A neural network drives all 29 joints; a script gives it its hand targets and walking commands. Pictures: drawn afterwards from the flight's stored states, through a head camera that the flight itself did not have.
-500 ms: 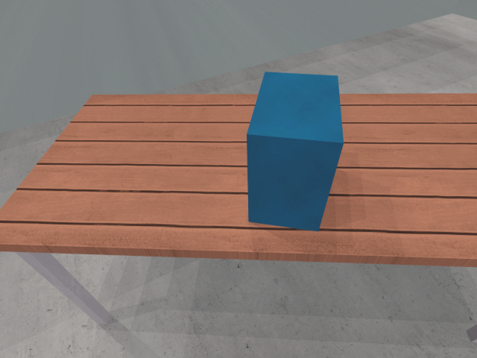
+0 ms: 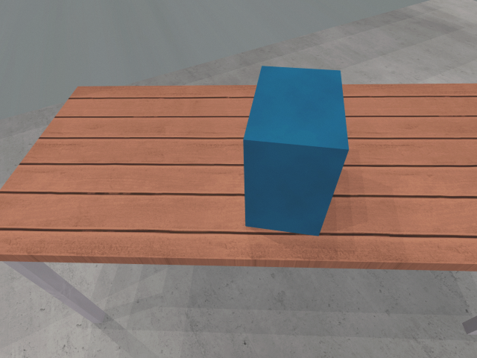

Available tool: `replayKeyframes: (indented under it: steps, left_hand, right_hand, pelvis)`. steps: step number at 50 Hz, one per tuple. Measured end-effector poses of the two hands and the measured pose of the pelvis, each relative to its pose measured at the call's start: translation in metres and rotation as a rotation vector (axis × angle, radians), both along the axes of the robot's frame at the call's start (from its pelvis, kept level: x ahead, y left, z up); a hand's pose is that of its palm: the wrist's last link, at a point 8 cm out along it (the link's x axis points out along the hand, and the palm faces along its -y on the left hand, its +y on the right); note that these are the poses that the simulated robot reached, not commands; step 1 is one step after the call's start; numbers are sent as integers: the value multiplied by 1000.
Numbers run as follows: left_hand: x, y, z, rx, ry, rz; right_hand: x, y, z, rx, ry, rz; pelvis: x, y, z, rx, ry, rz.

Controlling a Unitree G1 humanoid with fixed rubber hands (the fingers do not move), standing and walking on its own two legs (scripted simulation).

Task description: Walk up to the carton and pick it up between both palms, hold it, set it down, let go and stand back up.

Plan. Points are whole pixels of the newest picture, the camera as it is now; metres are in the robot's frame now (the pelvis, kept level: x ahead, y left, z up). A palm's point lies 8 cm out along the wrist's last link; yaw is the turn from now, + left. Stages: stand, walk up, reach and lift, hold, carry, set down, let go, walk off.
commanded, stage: stand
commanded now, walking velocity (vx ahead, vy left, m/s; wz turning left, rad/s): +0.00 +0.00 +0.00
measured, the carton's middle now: (290, 152) +0.53 -0.09 +0.03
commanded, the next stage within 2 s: none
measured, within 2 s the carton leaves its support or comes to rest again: neither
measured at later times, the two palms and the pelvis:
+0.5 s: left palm out of the picture +0.00 +0.19 -0.15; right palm out of the picture +0.00 -0.19 -0.15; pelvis +0.04 +0.00 +0.00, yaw +0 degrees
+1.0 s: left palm out of the picture +0.02 +0.18 -0.15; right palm out of the picture +0.01 -0.20 -0.15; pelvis +0.05 -0.01 +0.00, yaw +1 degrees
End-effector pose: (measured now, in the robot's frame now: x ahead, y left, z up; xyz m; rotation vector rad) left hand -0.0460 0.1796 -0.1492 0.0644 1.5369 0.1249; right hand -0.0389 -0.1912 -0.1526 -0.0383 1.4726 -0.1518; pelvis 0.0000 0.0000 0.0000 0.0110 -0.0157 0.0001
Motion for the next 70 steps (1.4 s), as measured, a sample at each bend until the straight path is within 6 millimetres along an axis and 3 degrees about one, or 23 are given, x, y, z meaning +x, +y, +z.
replayKeyframes:
  steps: [13,22,34,48,70]
  left_hand:
    - [29,8,-5,18,-13,1]
    - [42,13,-4,30,-12,10]
    - [57,13,-6,44,-22,5]
    - [62,7,-5,49,-11,15]
    - [60,-26,-5,11,13,16]
  right_hand:
    - [26,-3,1,-22,-4,16]
    - [33,6,-2,-3,13,17]
    - [34,-2,-3,-21,32,5]
    - [42,-11,-1,-18,33,19]
    - [60,-39,1,-42,33,23]
  pelvis:
    - [22,0,-2,-5,-10,6]
    - [33,1,-3,-1,-8,11]
    - [42,-2,-4,2,-24,8]
    - [47,-11,-3,9,-18,19]
    - [59,-30,-2,-3,-23,13]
